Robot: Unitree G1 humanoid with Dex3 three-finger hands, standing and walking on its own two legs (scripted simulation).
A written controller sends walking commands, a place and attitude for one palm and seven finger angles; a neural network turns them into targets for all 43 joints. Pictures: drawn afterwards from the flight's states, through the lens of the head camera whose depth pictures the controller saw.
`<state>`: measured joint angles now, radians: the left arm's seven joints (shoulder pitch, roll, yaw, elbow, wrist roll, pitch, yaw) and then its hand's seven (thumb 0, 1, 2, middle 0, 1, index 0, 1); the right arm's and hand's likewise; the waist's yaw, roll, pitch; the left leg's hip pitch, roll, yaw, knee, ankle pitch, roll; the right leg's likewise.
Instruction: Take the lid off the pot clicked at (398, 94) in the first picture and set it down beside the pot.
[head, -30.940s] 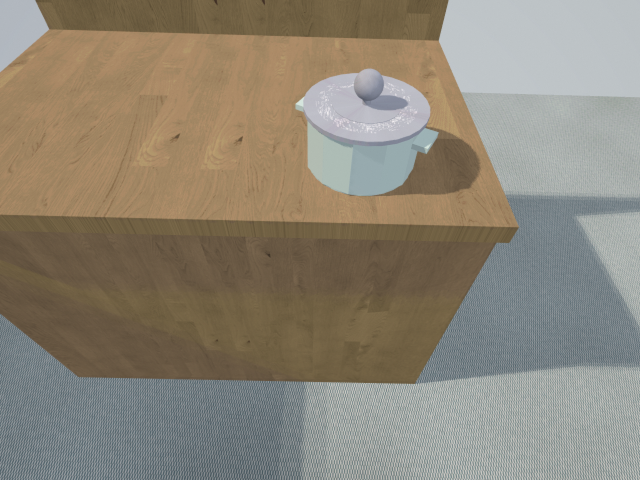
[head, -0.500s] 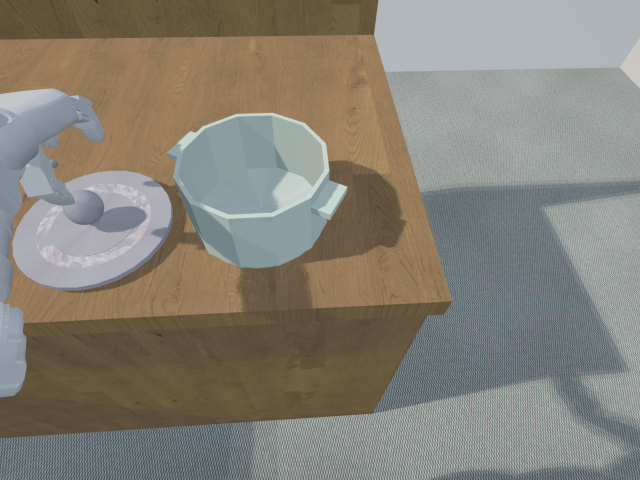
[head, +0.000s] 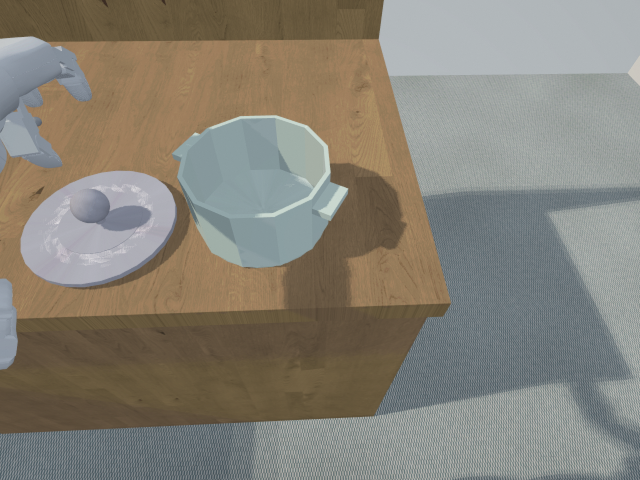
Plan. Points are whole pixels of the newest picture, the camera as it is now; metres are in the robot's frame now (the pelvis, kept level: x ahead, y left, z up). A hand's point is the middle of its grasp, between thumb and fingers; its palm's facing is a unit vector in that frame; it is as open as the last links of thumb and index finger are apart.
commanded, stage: raise the empty hand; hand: left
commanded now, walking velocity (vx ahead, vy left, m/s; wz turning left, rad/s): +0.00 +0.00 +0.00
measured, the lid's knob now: (90, 205) +0.46 +0.31 +0.07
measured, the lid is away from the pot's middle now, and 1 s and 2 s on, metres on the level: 0.23 0.23 0.23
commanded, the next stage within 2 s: draw the hand back to the body in 0.16 s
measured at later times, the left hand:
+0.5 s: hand (34, 132) +0.45 +0.30 +0.20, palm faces -0.26 -0.06 -0.96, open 11.1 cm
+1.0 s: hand (66, 126) +0.40 +0.23 +0.24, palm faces +0.33 -0.89 -0.32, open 11.0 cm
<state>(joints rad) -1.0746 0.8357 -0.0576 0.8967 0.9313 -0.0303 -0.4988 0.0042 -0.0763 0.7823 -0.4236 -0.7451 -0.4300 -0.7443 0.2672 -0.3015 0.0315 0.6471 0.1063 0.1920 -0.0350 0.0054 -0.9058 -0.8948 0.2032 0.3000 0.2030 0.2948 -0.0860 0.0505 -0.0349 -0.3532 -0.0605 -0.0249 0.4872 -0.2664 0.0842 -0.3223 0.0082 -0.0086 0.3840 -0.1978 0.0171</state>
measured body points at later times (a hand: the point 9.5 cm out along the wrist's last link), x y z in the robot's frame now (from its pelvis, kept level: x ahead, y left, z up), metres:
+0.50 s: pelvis +0.00 +0.00 +0.00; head +0.04 +0.00 +0.45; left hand +0.45 +0.30 +0.26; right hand +0.08 -0.26 -0.12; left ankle -0.02 +0.06 -0.74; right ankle -0.01 -0.14 -0.74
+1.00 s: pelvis +0.00 -0.02 +0.00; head +0.02 -0.01 +0.45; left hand +0.38 +0.28 +0.26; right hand +0.14 -0.25 -0.09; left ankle -0.02 +0.06 -0.74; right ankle -0.01 -0.14 -0.74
